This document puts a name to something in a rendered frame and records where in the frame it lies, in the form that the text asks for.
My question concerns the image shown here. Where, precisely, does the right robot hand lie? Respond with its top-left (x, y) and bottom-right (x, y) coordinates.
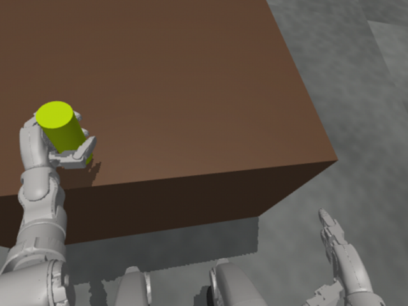
top-left (302, 208), bottom-right (374, 306)

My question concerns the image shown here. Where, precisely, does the left robot hand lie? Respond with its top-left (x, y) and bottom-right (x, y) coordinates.
top-left (19, 111), bottom-right (97, 171)

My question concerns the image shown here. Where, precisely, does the left robot arm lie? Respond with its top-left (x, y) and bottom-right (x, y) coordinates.
top-left (0, 166), bottom-right (76, 306)

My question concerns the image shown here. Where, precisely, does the right robot arm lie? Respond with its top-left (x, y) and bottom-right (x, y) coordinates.
top-left (344, 291), bottom-right (386, 306)

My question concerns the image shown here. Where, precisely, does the can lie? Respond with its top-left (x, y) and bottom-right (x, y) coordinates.
top-left (36, 101), bottom-right (92, 165)

